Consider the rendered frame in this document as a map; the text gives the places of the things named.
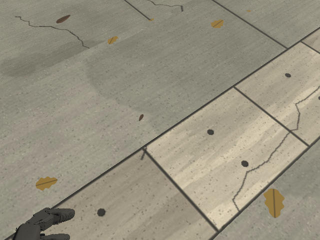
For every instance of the robot left hand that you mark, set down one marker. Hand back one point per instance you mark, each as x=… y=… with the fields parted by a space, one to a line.
x=42 y=220

